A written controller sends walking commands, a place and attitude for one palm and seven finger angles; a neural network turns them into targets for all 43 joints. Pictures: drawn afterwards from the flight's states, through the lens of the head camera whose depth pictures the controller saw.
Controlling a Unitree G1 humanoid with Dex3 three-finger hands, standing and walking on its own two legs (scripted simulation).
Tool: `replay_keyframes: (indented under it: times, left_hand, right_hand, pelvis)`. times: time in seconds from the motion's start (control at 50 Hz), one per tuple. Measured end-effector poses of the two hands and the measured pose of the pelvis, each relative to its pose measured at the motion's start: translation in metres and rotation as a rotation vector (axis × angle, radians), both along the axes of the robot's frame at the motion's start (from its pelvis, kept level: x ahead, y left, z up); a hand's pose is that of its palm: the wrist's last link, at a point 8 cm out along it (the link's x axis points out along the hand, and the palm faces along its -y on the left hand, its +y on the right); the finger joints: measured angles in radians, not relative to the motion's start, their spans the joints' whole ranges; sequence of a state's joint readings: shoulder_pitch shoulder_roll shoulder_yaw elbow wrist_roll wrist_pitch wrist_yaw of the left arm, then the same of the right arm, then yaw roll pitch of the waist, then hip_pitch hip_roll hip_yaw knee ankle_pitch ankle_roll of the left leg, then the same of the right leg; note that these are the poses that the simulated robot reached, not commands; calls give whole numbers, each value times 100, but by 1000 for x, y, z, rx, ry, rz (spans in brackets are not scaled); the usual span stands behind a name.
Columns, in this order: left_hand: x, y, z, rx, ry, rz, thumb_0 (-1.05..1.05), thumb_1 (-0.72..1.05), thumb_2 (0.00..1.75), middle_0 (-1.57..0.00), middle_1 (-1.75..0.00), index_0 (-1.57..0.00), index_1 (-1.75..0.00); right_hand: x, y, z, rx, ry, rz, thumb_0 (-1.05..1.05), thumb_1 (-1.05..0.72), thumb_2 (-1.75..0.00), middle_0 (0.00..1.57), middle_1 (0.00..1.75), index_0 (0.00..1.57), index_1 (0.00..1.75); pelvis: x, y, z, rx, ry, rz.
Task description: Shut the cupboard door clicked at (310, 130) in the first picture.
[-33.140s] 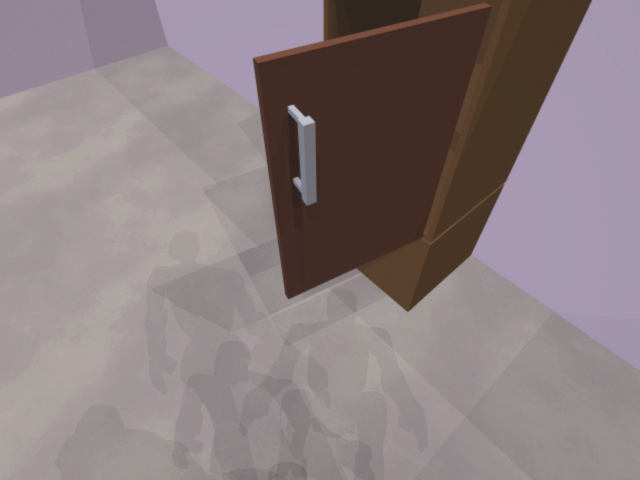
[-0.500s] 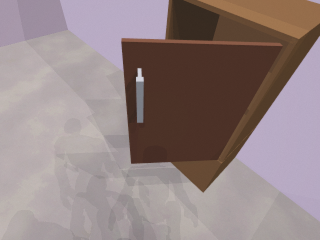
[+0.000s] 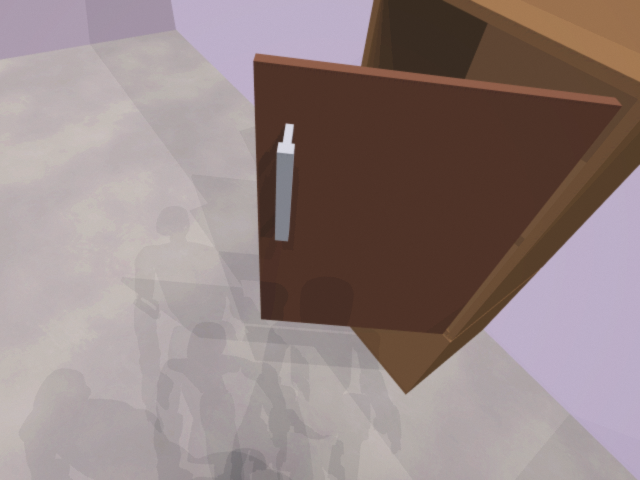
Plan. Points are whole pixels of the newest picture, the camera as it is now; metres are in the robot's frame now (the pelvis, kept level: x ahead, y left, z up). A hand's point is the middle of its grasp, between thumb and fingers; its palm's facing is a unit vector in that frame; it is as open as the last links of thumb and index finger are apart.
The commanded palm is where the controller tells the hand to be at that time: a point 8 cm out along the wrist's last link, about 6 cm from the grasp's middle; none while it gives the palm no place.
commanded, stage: shuffle to correct the standing spot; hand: left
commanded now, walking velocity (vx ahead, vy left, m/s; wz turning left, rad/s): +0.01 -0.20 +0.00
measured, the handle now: (285, 186) +0.45 +0.09 +0.11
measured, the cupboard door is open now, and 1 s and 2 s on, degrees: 51 51 51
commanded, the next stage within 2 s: come to a stop and stand still in 0.26 s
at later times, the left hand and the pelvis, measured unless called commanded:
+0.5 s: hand out of the picture +0.07 +0.07 -0.16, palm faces +0.04 -0.98 -0.22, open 7.4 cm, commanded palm none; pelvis +0.02 -0.11 +0.01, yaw +1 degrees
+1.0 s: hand out of the picture +0.01 +0.09 -0.16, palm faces +0.03 -0.96 -0.26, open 7.4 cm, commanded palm none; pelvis -0.01 -0.10 +0.00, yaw +1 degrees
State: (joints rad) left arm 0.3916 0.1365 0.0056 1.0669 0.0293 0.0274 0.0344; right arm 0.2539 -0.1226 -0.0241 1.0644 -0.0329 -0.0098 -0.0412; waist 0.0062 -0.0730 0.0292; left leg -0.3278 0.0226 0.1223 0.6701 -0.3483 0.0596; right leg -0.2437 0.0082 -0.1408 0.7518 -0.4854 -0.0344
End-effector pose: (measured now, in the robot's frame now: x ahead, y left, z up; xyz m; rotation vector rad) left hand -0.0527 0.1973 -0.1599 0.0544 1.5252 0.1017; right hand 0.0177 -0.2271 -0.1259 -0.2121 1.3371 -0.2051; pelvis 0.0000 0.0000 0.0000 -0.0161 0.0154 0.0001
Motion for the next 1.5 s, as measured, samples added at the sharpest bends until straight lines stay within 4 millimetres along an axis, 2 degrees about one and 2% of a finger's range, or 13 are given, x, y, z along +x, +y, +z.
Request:
replay_keyframes:
  times: [0.06,0.22,0.34,0.4,0.48,0.58,0.7,0.8,0.9,0.98,1.08,1.36,1.5]
  left_hand:
    - [12,-4,5,-3,2,-15,0,90,89,-20,-29,-20,-30]
    - [70,-8,27,56,-131,-11,0,91,89,-20,-29,-20,-30]
    - [107,-28,34,124,-213,-48,0,91,89,-19,-29,-20,-30]
    - [115,-44,32,152,-245,-56,0,91,89,-19,-29,-20,-30]
    - [112,-69,36,136,-253,-38,0,91,89,-19,-29,-20,-30]
    - [103,-85,30,112,-243,-15,0,93,89,-20,-30,-20,-30]
    - [86,-83,15,76,-205,34,0,92,89,-20,-30,-20,-30]
    - [75,-80,20,84,-167,29,0,91,89,-20,-29,-20,-30]
    - [60,-70,21,135,-191,-10,0,91,89,-20,-30,-20,-30]
    - [52,-61,29,162,-175,-38,0,90,89,-20,-29,-20,-30]
    - [52,-57,39,198,-210,-46,0,90,89,-20,-29,-20,-30]
    - [48,-94,42,129,-176,-80,0,90,89,-20,-29,-20,-30]
    - [49,-107,40,115,-144,-76,1,91,89,-20,-30,-20,-30]
  right_hand:
    - [6,-4,7,-6,-29,-9,1,-93,-90,20,30,20,30]
    - [-2,-32,16,20,17,-5,1,-92,-90,20,30,20,30]
    - [-8,-78,-2,49,48,-37,1,-91,-90,21,30,20,30]
    - [-6,-107,-15,40,73,-41,1,-91,-90,21,30,20,30]
    - [9,-128,-8,25,56,-20,1,-91,-90,20,30,20,30]
    - [36,-129,4,28,-11,12,1,-91,-90,20,30,19,30]
    - [60,-109,10,27,-82,52,0,-92,-90,20,30,19,30]
    - [67,-101,12,35,-121,73,0,-93,-90,20,30,20,30]
    - [73,-98,-2,75,-177,94,0,-92,-90,20,30,20,30]
    - [63,-91,-7,111,-219,74,0,-92,-90,20,30,20,30]
    - [43,-102,-10,110,-198,58,-1,-93,-90,20,30,20,30]
    - [-35,-126,-6,99,7,-1,1,-91,-90,20,30,20,30]
    - [-47,-127,-4,109,71,-19,1,-91,-90,20,30,19,30]
  pelvis:
    - [4,-5,7,4,-5,-8]
    - [6,-35,22,-17,4,6]
    - [10,-77,12,-5,13,13]
    - [11,-94,3,-1,13,14]
    - [15,-105,9,-6,10,23]
    - [20,-114,12,-3,5,23]
    - [17,-110,9,6,-21,22]
    - [9,-104,13,15,-24,16]
    - [-1,-101,2,19,-7,5]
    - [-6,-98,2,12,-34,12]
    - [-12,-103,5,23,-49,7]
    - [-15,-121,16,27,-21,-1]
    - [-7,-131,18,28,-18,2]
